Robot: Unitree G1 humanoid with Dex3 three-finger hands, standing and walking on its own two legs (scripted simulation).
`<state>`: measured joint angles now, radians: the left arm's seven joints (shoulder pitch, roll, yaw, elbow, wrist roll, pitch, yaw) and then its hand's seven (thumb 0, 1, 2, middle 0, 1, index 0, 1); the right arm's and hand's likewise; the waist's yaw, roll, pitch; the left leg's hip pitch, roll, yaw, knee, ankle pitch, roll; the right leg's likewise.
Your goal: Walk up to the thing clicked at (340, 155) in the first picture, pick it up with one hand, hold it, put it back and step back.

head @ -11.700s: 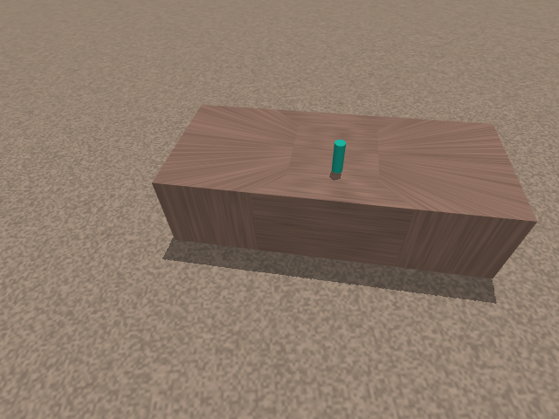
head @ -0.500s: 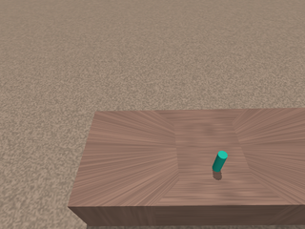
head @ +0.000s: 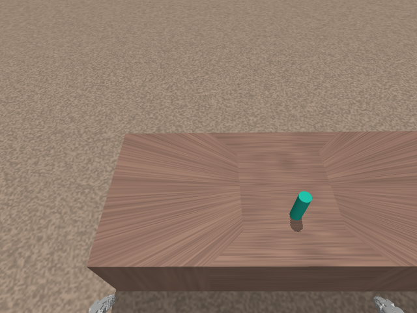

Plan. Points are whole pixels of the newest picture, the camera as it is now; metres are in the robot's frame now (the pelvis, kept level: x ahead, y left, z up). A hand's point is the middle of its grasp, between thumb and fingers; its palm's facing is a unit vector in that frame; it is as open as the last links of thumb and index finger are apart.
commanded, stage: go down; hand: right
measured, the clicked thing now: (300, 206) +0.53 -0.26 -0.33
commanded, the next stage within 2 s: none
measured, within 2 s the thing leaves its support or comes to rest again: neither
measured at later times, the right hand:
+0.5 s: hand out of the picture +0.16 -0.27 -0.13, palm faces +0.05 +0.94 -0.34, open 17.5 cm
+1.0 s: hand out of the picture +0.14 -0.28 -0.12, palm faces +0.08 +0.93 -0.35, open 17.7 cm
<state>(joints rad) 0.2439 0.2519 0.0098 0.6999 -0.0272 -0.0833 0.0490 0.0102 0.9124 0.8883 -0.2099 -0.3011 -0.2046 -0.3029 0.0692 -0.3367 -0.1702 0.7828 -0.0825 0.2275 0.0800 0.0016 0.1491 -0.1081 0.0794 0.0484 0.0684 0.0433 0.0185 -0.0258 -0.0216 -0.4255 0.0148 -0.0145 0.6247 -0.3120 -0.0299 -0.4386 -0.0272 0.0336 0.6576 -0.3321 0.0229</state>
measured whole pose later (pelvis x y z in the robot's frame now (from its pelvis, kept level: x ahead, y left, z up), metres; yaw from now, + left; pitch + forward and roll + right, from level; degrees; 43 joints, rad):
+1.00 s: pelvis +0.00 -0.01 -0.04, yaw -2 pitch +11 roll +3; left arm 0.27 0.24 -0.03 0.59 -0.01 -0.24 0.17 0.01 0.90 0.89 -0.20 -0.29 -0.19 -0.30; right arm 0.36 -0.37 -0.18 0.15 -0.01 0.53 0.07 -0.01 0.59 -0.02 0.05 0.06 0.06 0.05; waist 0.03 -0.04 -0.14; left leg -0.64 0.01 0.03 0.91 -0.46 -0.04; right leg -0.70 -0.03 0.09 1.00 -0.50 0.02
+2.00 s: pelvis -0.02 -0.01 -0.06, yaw +0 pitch +17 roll +3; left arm 0.31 0.30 -0.03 0.69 0.03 -0.21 0.12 0.01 0.90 0.89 -0.20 -0.29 -0.19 -0.30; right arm -0.36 -0.70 -0.60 1.00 0.07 -0.11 0.44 -0.01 0.53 -0.05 0.04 0.06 0.04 0.05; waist 0.07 0.00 -0.08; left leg -0.88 0.00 0.01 1.04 -0.46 -0.04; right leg -0.92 -0.03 0.07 1.11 -0.49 0.02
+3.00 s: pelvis -0.04 -0.02 -0.16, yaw +4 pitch +31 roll +7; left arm 0.27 0.36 -0.14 0.60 0.06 -0.12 0.01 0.01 0.88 0.90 -0.19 -0.29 -0.18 -0.30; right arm -0.80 -0.95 -0.76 1.34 0.19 -0.51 0.60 -0.01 0.59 -0.03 0.04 0.05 0.05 0.04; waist 0.14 0.02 -0.15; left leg -1.41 -0.02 0.03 1.43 -0.57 -0.05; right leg -1.47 -0.04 0.11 1.55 -0.63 0.01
